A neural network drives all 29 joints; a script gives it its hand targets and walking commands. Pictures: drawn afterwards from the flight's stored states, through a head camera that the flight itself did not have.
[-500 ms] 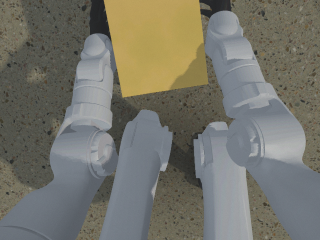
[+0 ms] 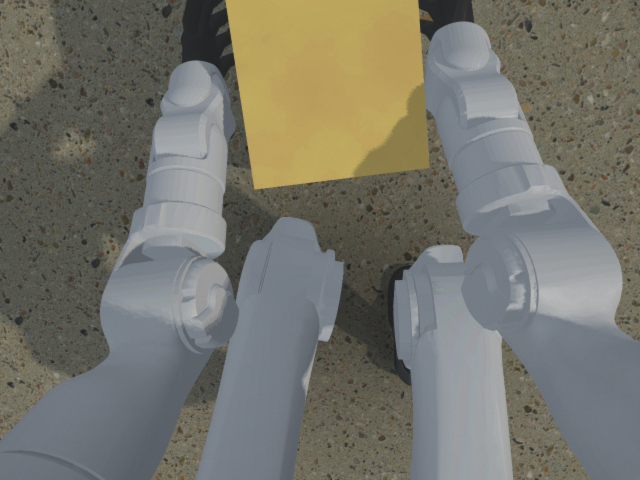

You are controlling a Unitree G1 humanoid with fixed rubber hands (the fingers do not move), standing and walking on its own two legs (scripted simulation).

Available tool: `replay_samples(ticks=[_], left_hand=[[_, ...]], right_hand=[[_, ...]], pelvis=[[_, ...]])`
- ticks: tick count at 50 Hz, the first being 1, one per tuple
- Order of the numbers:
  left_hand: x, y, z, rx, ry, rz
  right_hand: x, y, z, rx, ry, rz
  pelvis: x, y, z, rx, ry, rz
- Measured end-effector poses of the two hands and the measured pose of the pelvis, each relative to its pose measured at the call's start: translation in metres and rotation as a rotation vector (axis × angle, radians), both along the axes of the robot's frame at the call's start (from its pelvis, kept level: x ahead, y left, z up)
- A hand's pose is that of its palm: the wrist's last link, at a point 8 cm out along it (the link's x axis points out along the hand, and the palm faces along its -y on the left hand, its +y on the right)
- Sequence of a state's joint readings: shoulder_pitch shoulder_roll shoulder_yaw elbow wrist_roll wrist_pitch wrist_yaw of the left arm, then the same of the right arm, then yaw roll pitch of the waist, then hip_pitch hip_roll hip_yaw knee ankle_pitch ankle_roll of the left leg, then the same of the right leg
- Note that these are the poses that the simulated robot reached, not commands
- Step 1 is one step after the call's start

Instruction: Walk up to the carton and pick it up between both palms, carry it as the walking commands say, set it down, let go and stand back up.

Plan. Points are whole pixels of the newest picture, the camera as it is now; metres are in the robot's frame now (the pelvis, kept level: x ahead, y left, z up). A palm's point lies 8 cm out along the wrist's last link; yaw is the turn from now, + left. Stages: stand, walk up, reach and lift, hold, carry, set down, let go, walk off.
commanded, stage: set down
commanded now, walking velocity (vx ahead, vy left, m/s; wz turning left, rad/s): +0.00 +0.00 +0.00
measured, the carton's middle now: (329, 70) +0.50 +0.08 -0.23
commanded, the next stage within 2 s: let go in 1.86 s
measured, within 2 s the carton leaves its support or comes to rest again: neither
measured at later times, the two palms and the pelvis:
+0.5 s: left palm (183, 79) +0.46 +0.24 -0.18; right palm (454, 46) +0.53 -0.05 -0.18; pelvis +0.00 +0.00 +0.01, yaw +0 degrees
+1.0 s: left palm (99, 42) +0.47 +0.26 -0.07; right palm (469, 2) +0.53 -0.03 -0.08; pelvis -0.02 +0.01 +0.07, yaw +2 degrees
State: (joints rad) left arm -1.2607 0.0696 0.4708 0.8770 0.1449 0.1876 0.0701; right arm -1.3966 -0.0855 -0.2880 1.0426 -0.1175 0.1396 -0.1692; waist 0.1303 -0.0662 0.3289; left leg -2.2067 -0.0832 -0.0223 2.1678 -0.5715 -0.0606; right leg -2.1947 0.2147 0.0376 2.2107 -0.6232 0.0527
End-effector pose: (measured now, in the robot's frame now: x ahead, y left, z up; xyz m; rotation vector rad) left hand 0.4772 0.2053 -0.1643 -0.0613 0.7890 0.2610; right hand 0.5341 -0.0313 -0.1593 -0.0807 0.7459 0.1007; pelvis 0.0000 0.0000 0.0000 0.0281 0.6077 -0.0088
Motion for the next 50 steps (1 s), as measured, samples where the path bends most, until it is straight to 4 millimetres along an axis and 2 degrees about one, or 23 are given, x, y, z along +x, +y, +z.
replay_samples(ticks=[18,21,26,29,33,36,41,45,50], left_hand=[[-0.001,0.003,-0.005,0.019,-0.024,-0.015],[-0.004,0.01,-0.01,0.044,-0.009,-0.004],[-0.016,0.036,-0.022,0.074,0.007,0.05],[-0.018,0.047,-0.029,0.079,-0.012,0.059],[-0.017,0.046,-0.03,0.04,-0.039,0.055],[-0.008,0.037,-0.017,0.01,-0.09,0.035],[0.006,0.029,0.022,0.013,-0.155,0.018],[0.003,0.04,0.057,0.05,-0.166,0.044],[-0.01,0.056,0.09,0.076,-0.135,0.081]], right_hand=[[0.004,-0.002,-0.004,0.006,-0.033,0.033],[0.0,-0.006,-0.01,-0.013,-0.028,0.042],[-0.011,-0.016,-0.029,-0.031,0.006,0.034],[-0.008,-0.024,-0.037,-0.057,0.007,0.044],[0.0,-0.03,-0.026,-0.052,-0.052,0.027],[0.003,-0.024,-0.009,-0.036,-0.089,0.026],[-0.001,-0.005,0.018,-0.02,-0.089,0.041],[-0.008,0.005,0.041,-0.023,-0.074,0.04],[-0.006,0.003,0.075,-0.027,-0.086,0.011]], pelvis=[[-0.003,0.002,0.001,-0.001,-0.014,0.005],[-0.004,0.003,0.004,-0.002,-0.012,0.006],[-0.005,0.005,0.009,-0.005,-0.018,0.006],[-0.009,0.006,0.012,-0.007,-0.054,0.007],[-0.01,0.009,0.009,-0.02,-0.058,0.023],[-0.011,0.011,0.01,-0.029,-0.074,0.033],[-0.015,0.011,0.02,-0.042,-0.105,0.04],[-0.017,0.009,0.039,-0.049,-0.131,0.05],[-0.018,0.007,0.066,-0.051,-0.148,0.068]])
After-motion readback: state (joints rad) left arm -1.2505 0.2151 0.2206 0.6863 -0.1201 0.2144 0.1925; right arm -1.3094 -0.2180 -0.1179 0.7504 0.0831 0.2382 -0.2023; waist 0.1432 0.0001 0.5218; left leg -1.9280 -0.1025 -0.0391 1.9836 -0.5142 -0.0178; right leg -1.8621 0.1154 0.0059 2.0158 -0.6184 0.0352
